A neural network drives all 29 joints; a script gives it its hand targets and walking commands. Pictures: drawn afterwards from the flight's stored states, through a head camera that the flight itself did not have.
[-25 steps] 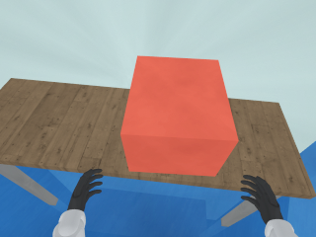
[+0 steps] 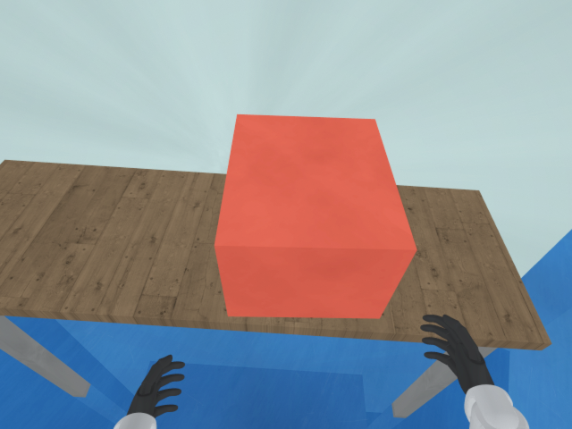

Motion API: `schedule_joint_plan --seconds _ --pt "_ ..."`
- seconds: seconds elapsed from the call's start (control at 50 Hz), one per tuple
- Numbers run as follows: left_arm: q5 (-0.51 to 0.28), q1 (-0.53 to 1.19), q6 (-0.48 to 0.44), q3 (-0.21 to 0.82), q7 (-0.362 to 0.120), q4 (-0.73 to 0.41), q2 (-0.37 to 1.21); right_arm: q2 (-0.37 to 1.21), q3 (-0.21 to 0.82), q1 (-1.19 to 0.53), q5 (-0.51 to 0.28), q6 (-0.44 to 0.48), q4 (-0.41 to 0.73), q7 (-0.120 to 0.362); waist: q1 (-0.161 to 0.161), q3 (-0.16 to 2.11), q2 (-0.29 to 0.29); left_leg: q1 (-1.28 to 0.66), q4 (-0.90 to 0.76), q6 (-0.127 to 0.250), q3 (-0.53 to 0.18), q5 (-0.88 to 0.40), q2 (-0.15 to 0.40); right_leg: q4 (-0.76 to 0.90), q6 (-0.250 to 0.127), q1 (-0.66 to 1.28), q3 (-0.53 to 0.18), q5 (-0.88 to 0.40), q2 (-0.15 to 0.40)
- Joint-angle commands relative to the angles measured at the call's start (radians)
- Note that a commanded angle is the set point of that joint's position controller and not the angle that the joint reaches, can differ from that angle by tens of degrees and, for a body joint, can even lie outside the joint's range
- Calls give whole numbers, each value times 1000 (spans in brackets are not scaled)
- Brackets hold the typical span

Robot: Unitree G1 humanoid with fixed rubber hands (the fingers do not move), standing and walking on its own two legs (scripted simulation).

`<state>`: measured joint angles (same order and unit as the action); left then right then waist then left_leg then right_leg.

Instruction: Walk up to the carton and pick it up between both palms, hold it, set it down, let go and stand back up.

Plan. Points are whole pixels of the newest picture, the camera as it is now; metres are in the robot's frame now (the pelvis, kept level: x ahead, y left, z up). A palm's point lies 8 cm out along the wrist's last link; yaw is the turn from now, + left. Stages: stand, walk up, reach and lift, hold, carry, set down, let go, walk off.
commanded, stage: set down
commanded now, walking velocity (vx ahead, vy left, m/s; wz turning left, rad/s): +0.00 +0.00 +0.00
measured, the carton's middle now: (305, 212) +0.45 -0.02 +0.02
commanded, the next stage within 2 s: let go in 0.38 s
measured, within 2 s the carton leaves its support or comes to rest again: neither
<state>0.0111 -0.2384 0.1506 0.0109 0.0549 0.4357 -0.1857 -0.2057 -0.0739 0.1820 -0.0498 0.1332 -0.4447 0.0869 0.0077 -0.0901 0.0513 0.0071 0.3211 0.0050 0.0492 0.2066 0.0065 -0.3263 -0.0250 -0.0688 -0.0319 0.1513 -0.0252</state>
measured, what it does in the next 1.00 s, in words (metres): stands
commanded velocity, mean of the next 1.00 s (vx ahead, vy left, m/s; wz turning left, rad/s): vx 0.00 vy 0.00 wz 0.00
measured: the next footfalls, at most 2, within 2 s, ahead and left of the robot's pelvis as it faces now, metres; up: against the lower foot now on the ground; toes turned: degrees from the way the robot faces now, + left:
none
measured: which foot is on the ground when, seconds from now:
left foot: down 0.00-1.00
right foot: down 0.00-1.00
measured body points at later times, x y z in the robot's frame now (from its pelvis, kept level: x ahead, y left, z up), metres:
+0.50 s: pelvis +0.00 +0.00 +0.00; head -0.02 +0.01 +0.45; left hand +0.16 +0.21 -0.10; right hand +0.20 -0.24 -0.02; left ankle -0.01 +0.11 -0.75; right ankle +0.03 -0.11 -0.75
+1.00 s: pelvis -0.01 -0.01 -0.01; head -0.02 +0.01 +0.44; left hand +0.16 +0.21 -0.10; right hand +0.20 -0.24 -0.03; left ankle -0.01 +0.11 -0.75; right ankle +0.02 -0.11 -0.75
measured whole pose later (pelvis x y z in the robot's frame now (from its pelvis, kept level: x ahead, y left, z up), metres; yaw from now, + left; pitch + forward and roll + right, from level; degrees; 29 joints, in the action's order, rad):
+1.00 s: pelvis -0.01 -0.01 -0.01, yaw +0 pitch -8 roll +0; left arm 0.05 -0.20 0.09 -0.02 0.02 0.55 -0.16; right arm -0.19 -0.05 0.17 0.00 0.19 -0.48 0.03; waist 0.01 -0.11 0.04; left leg 0.03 0.41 -0.01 0.05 0.24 0.02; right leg -0.40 -0.02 -0.08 0.00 0.18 -0.02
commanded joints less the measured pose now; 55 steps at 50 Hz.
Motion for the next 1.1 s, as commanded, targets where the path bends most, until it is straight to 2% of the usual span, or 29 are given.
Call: schedule_joint_plan --seconds 0.0,0.02,0.1,0.18,0.24,0.42,0.48,0.54,0.7,0.82,0.9,0.92,0.94,0.98,1.04,1.08 --pt "34 119 -31 -52 -3 -75 -67 -60 11 -25 62 -100 -146 -22 -21 -47 -153 197 -125 -25 18 71 30 32 -32 81 15 104 19" --pt "43 122 -29 -56 -4 -71 -64 -60 14 -26 61 -101 -154 -23 -26 -51 -168 204 -129 -25 17 82 33 25 -31 92 17 104 16" --pt "53 137 -28 -64 -13 -49 -57 -55 13 -43 76 -96 -149 -35 -24 -70 -161 241 -134 -18 30 113 30 16 -24 122 15 113 16" --pt "52 151 -24 -73 -26 -33 -66 -39 18 -41 79 -98 -150 -52 -22 -89 -154 231 -120 -22 41 92 19 28 -24 114 8 131 24" --pt "59 151 -25 -68 -27 -42 -61 -41 16 -36 80 -97 -150 -59 -19 -93 -176 240 -120 -22 39 101 26 15 -25 130 17 129 15" --pt "66 141 -54 -65 -25 -35 -53 -41 18 -22 78 -74 -177 -58 -12 -92 -178 274 -109 -20 41 85 30 -9 -30 162 23 112 5" --pt "55 144 -65 -62 -26 -33 -52 -42 14 -24 85 -67 -174 -62 -4 -95 -154 288 -109 -13 40 100 32 -12 -27 171 24 108 7" --pt "54 146 -69 -60 -20 -45 -52 -42 10 -20 82 -58 -183 -60 -2 -85 -165 272 -100 -16 42 94 29 -9 -29 155 23 126 8" --pt "59 140 -70 -57 -15 -15 -44 -36 15 -28 77 -50 -197 -58 -14 -104 -173 320 -109 -6 47 127 30 -25 -29 190 21 143 4" --pt "54 141 -68 -57 -20 -26 -47 -43 9 -28 81 -49 -176 -63 -9 -103 -151 311 -98 -6 50 115 23 -18 -27 175 23 148 6" --pt "54 142 -66 -52 -18 -21 -44 -38 13 -28 78 -51 -178 -61 -6 -105 -158 315 -103 -7 50 130 25 -17 -27 181 27 152 4" --pt "8 7 -119 -95 -27 44 -177 -168 -8 -7 58 -62 -73 -78 -49 -65 -195 288 22 9 -58 19 60 -52 13 -70 -51 -33 118" --pt "-7 -8 -139 -94 -37 76 -191 -167 -5 9 55 -72 -52 -86 -30 -39 -170 244 43 14 -73 68 80 -42 18 -141 -60 31 122" --pt "-2 35 -162 -91 -49 89 -168 -164 -8 36 58 -77 -47 -88 -14 -29 -154 234 53 17 -82 99 84 -26 20 -184 -64 79 118" --pt "10 31 -187 -91 -62 111 -159 -159 1 91 62 -71 -38 -89 -4 72 -132 195 69 22 -95 94 91 -53 13 -181 -68 73 113" --pt "13 24 -196 -86 -69 122 -147 -165 5 91 61 -66 -26 -90 -9 107 -131 207 82 25 -99 88 98 -66 11 -171 -64 55 115"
